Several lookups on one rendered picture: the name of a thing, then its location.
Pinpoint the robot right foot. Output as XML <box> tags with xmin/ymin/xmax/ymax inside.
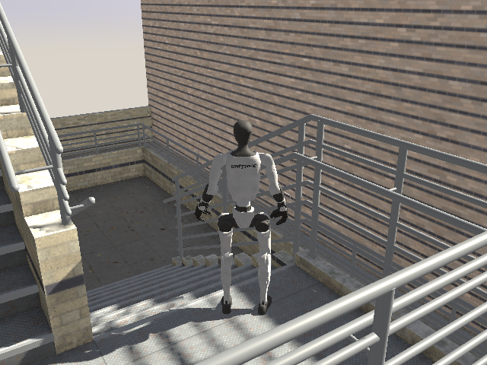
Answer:
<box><xmin>258</xmin><ymin>295</ymin><xmax>272</xmax><ymax>315</ymax></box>

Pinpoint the right robot thigh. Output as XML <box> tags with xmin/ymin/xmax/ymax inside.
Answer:
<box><xmin>254</xmin><ymin>212</ymin><xmax>271</xmax><ymax>267</ymax></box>

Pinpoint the robot right upper arm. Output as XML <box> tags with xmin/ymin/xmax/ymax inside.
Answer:
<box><xmin>259</xmin><ymin>153</ymin><xmax>281</xmax><ymax>195</ymax></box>

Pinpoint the robot left upper arm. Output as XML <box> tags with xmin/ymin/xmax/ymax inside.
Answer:
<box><xmin>206</xmin><ymin>154</ymin><xmax>228</xmax><ymax>195</ymax></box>

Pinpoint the robot left forearm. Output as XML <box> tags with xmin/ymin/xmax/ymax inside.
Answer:
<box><xmin>198</xmin><ymin>184</ymin><xmax>213</xmax><ymax>211</ymax></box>

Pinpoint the right robot hand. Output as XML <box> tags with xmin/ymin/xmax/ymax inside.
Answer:
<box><xmin>270</xmin><ymin>209</ymin><xmax>288</xmax><ymax>225</ymax></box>

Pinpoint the left robot hand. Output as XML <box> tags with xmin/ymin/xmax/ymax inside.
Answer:
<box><xmin>195</xmin><ymin>205</ymin><xmax>212</xmax><ymax>222</ymax></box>

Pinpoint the robot right forearm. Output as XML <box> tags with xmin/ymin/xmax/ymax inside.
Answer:
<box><xmin>273</xmin><ymin>183</ymin><xmax>287</xmax><ymax>211</ymax></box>

